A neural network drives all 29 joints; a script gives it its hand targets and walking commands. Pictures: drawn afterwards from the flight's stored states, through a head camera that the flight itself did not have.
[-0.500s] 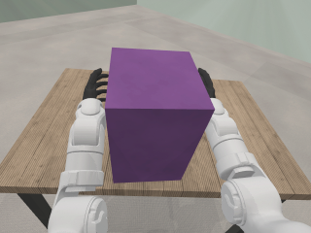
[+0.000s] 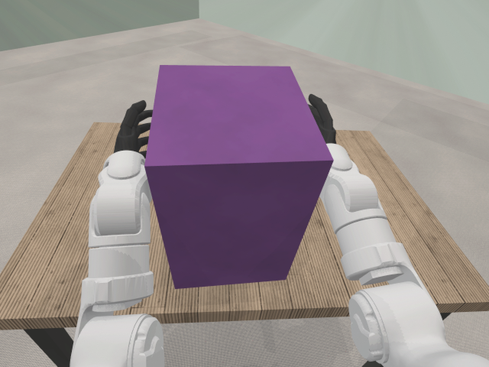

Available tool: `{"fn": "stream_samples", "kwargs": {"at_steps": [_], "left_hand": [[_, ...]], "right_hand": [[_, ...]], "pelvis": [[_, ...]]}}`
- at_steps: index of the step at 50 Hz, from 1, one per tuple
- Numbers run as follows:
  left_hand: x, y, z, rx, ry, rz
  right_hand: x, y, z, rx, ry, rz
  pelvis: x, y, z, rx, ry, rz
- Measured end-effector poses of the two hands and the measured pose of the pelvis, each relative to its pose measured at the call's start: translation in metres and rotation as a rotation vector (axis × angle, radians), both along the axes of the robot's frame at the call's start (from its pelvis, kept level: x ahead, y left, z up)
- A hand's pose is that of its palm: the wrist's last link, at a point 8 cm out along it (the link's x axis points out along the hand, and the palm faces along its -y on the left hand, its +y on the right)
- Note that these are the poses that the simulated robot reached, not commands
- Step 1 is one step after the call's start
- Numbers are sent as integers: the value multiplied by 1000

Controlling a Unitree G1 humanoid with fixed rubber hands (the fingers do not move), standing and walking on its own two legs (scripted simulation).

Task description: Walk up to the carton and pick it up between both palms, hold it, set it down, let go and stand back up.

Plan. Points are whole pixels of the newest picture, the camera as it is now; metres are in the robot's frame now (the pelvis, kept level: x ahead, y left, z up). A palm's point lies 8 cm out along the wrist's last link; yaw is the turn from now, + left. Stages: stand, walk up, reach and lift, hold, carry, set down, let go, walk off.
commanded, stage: reach and lift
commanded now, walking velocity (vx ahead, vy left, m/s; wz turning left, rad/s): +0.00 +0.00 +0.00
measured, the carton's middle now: (229, 183) +0.37 +0.00 +0.16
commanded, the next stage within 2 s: hold in 1.24 s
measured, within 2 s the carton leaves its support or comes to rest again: neither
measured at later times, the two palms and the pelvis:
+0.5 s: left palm (129, 122) +0.37 +0.14 +0.27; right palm (338, 119) +0.36 -0.15 +0.28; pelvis -0.01 +0.02 +0.00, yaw -2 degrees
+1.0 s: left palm (129, 95) +0.38 +0.13 +0.31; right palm (347, 89) +0.37 -0.15 +0.32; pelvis +0.00 +0.00 +0.00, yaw -1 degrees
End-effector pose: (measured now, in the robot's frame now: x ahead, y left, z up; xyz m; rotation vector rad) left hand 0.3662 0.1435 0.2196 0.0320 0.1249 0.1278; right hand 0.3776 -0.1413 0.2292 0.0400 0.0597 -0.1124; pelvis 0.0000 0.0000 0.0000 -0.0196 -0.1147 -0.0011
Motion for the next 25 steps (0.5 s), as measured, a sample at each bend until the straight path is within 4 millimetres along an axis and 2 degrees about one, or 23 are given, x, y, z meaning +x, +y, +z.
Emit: {"fn": "stream_samples", "kwargs": {"at_steps": [7,25], "left_hand": [[0,0,5,-5,18,-23],[0,-7,53,14,16,-63]], "right_hand": [[-6,-1,8,19,18,-21],[-16,-7,56,36,17,-57]], "pelvis": [[-1,8,0,-3,-21,-14],[-5,20,0,1,-21,-42]]}}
